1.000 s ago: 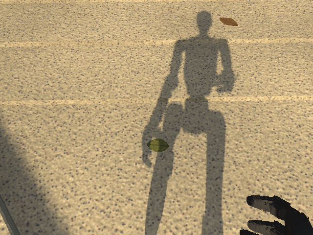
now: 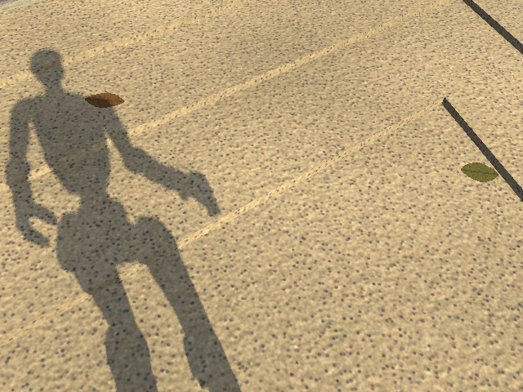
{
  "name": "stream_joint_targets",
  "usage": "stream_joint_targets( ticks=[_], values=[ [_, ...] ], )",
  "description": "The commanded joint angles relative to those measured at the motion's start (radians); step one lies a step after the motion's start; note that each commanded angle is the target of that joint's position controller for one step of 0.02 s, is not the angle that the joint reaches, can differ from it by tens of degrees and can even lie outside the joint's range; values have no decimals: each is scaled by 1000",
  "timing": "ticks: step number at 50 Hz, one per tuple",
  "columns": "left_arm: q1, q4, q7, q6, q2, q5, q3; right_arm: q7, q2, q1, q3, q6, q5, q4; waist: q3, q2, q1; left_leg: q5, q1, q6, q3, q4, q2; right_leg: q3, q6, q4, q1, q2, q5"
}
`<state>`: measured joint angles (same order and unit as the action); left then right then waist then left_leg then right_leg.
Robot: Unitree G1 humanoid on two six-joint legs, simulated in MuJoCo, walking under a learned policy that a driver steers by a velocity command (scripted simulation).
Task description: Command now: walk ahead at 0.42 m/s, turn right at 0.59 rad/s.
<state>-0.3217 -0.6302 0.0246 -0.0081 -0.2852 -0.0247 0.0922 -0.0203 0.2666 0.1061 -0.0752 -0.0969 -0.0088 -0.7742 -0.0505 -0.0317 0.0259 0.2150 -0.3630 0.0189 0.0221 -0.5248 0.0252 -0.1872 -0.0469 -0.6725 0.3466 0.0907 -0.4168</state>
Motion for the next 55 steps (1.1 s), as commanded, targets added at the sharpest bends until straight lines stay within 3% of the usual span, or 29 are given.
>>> stream_joint_targets(
  ticks=[1, 2, 3, 5, 11, 17, 20, 21, 22, 23, 24, 25, 26, 27, 29, 31, 34, 37, 42, 44, 45, 46, 47, 48, 49, 50, 51, 52, 55],
  values=[
    [94, 147, 4, 39, -111, -11, 10, 10, 210, 203, -60, -11, -7, 3, 34, 233, -96, 529, 424, 235, 655, 313, -451, 1, -6, -405, 589, -82, -126],
    [85, 124, 0, 35, -131, -1, 20, 15, 151, 160, -43, -10, 8, 15, 72, 207, -84, 459, 400, 197, 548, 308, -396, 8, 1, -451, 604, -98, -43],
    [71, 104, -3, 31, -125, 8, 23, 19, 125, 130, -34, -6, 10, 25, 68, 177, -69, 346, 389, 163, 447, 309, -353, 23, 7, -477, 591, -112, 25],
    [94, 109, -14, 32, -100, 9, 19, 25, 111, 115, -24, -3, 2, 19, 90, 143, -61, 107, 330, 132, 284, 334, -307, 29, 21, -470, 546, -145, 140],
    [179, 134, -27, 33, -44, 5, -2, 33, 134, 169, -23, 1, 1, -37, 92, 128, -87, -262, 325, 120, -3, 340, -262, 102, 60, -301, 485, -153, 357],
    [328, 177, -80, 43, -20, -2, -19, 30, 195, 224, -30, 16, 25, -70, 148, 120, -124, -327, 376, 106, -116, 320, -295, 219, 14, -21, 362, -145, 374],
    [267, 172, -87, 39, -73, 6, 6, 35, 247, 223, -44, 29, 40, -71, 79, 168, -52, -847, 432, 82, -183, 139, -303, 299, -54, 30, 170, -58, 232],
    [144, 141, -85, 36, -110, 5, 28, 40, 257, 219, -47, 35, 43, -68, 12, 165, 25, -974, 414, 68, -206, -24, -291, 315, -89, 77, 7, -17, 240],
    [-30, 93, -69, 28, -161, 2, 59, 43, 241, 217, -40, 33, 42, -60, -76, 129, 118, -922, 275, 38, -226, -254, -261, 287, -131, 133, -273, 1, 314],
    [-132, 64, -45, 20, -252, -6, 78, 39, 137, 252, -7, 22, -2, -19, -173, -77, 109, -220, -93, -5, -219, -614, -175, -65, -224, 127, -631, -218, 293],
    [-101, 96, -50, 40, -299, -5, 72, 23, 90, 283, 23, -16, 0, 33, -362, -234, 42, 383, -354, -25, -13, -887, 2, -656, -413, 310, -807, -440, 96],
    [-112, 88, -55, 52, -205, 6, 46, 12, 193, 151, -6, -42, 36, 55, -312, -105, 110, 299, -452, -11, 95, -914, -52, -573, -345, 365, -768, -405, 74],
    [-69, 74, -55, 63, -176, 8, 34, 9, 185, 92, 0, -53, 52, 82, -166, -83, 85, 216, -469, 6, 75, -852, -86, -424, -304, 372, -624, -368, 161],
    [4, 78, -54, 68, -156, 6, 26, 18, 164, 90, 4, -56, 31, 75, -86, 23, 29, 154, -414, 3, 74, -759, -125, -318, -270, 378, -461, -320, 266],
    [89, 96, -49, 71, -123, 20, 10, 19, 174, 123, -6, -35, 10, 66, -27, -2, -39, 94, -296, -18, 75, -659, -159, -214, -251, 418, -268, -266, 410],
    [101, 83, -43, 77, -127, 14, 10, 18, 152, 139, -3, -13, -3, 64, -8, -5, -59, 71, -263, -51, 52, -590, -155, -172, -263, 443, -173, -252, 487],
    [68, 54, -23, 75, -148, 10, 15, 20, 110, 31, 13, -3, -14, 101, 42, -8, -36, -72, -259, -89, 27, -400, -126, -97, -244, 454, -77, -206, 490],
    [27, 28, -14, 66, -160, 3, 18, 9, 83, -96, 28, -10, -6, 133, 60, -34, 16, -273, -164, -89, 16, -144, -67, -62, -191, 432, -31, -156, 372],
    [-28, -7, -10, 57, -160, -6, 20, -6, 146, -136, 5, -23, 16, 163, 51, -71, 21, -232, -86, -60, 71, -3, -39, -205, -158, 323, -138, -214, 246],
    [-14, -7, -9, 49, -152, -1, 20, -4, 160, -65, -9, -30, 17, 151, 40, -96, -21, -145, 8, -27, 54, 29, -32, -242, -135, 248, -155, -210, 259],
    [-13, -4, -10, 48, -119, 2, 9, 2, 177, 23, -22, -33, 11, 133, 0, -91, -64, -129, 138, 1, 47, 55, -43, -220, -105, 158, -132, -168, 290],
    [-19, 10, -15, 51, -52, 13, -15, 10, 225, 162, -37, -37, -6, 122, -122, 4, -121, -81, 374, 63, 183, 50, -192, -142, -64, -109, -31, -104, 199],
    [-138, 39, -12, 59, -5, -13, -30, 9, 308, 259, -56, -25, -23, 96, -244, 312, -76, 171, 674, 218, 640, 161, -417, 6, 8, -446, 303, 32, -163],
    [-157, 24, -9, 62, -96, -25, -18, 1, 243, 258, -45, -22, 2, 97, -215, 310, -83, 412, 667, 234, 830, 226, -462, -9, 26, -615, 451, -42, -162],
    [-66, 23, -9, 55, -154, -20, -2, 6, 170, 211, -26, -16, 7, 112, -99, 203, -106, 412, 564, 193, 681, 242, -421, -3, 35, -666, 481, -82, -65],
    [-2, 32, -7, 48, -160, -5, 2, 9, 145, 162, -15, -9, 0, 118, -26, 131, -96, 275, 443, 161, 524, 245, -376, 33, 40, -652, 448, -115, 9],
    [36, 43, -8, 48, -149, 6, 5, 11, 127, 128, -9, -4, -7, 112, 22, 115, -78, 147, 349, 152, 419, 261, -334, 37, 40, -606, 419, -142, 61],
    [39, 44, -14, 44, -133, 2, 7, 14, 108, 114, -3, -5, -11, 107, 45, 131, -58, 61, 289, 138, 328, 284, -297, 40, 36, -571, 376, -167, 92],
    [38, 46, -21, 27, -83, -4, -1, 15, 110, 122, -7, -19, 0, 80, 60, 148, -45, -63, 243, 151, 181, 339, -272, 72, 42, -513, 353, -187, 142]
  ],
)
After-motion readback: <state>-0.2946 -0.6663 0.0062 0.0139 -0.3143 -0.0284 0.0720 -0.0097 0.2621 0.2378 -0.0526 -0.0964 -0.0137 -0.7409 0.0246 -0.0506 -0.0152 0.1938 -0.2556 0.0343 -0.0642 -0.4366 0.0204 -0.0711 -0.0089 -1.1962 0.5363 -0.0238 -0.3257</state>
